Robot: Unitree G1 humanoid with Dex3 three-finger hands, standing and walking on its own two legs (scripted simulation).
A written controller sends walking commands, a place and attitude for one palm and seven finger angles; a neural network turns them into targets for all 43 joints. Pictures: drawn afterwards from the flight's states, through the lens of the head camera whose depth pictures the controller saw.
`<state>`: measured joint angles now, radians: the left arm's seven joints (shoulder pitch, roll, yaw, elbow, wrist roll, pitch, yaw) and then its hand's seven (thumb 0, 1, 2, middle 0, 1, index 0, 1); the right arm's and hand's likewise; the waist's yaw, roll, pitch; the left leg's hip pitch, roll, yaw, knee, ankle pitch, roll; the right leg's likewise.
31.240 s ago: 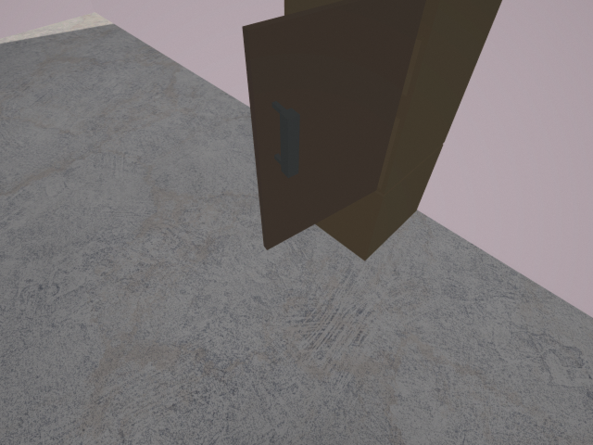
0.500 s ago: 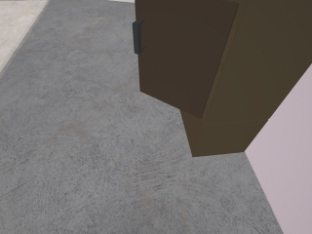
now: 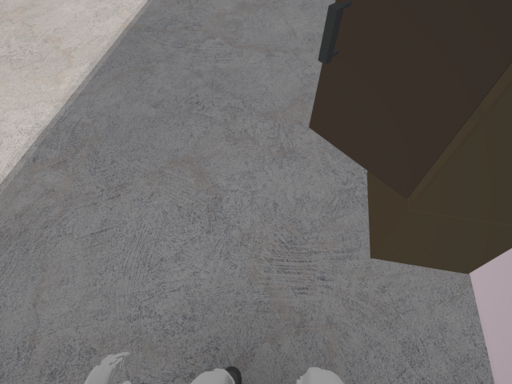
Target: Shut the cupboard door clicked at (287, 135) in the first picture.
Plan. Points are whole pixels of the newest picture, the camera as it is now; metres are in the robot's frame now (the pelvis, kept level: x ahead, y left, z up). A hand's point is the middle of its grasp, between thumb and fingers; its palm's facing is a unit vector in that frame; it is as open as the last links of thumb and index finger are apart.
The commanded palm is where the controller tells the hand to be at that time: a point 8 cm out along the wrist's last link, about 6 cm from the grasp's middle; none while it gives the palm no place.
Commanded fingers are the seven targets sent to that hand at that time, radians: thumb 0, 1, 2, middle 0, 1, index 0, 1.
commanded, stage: walk to a spot facing it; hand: left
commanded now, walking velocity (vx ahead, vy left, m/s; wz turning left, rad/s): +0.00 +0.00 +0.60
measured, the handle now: (335, 32) +0.92 -0.18 +0.04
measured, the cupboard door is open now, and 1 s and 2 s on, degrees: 51 51 51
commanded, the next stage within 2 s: turn to face it in 1.50 s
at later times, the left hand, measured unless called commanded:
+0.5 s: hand out of the picture -0.04 +0.20 -0.19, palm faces +0.37 -0.89 -0.26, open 7.3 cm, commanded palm none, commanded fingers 0.00 0.90 0.90 -0.20 -0.30 -0.20 -0.30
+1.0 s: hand out of the picture +0.02 +0.17 -0.15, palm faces +0.63 -0.74 -0.24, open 7.3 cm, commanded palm none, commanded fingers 0.00 0.90 0.90 -0.20 -0.30 -0.20 -0.30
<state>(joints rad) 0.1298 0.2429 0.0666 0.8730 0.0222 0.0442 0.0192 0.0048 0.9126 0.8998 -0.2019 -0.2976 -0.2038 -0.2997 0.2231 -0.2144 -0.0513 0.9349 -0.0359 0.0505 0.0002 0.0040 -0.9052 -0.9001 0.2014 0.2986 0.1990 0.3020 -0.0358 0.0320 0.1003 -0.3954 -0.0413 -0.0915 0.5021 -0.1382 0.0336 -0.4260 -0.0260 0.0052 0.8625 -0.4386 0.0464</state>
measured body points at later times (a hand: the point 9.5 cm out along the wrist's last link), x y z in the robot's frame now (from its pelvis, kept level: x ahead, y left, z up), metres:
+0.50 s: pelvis +0.00 -0.01 -0.01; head +0.05 +0.03 +0.43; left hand -0.05 +0.25 -0.17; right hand +0.20 -0.22 -0.14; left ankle -0.03 +0.09 -0.74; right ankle +0.00 -0.16 -0.70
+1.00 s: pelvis +0.11 +0.00 +0.01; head +0.14 +0.00 +0.46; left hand -0.01 +0.21 -0.13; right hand +0.31 -0.18 -0.14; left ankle +0.02 +0.11 -0.64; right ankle +0.15 -0.11 -0.74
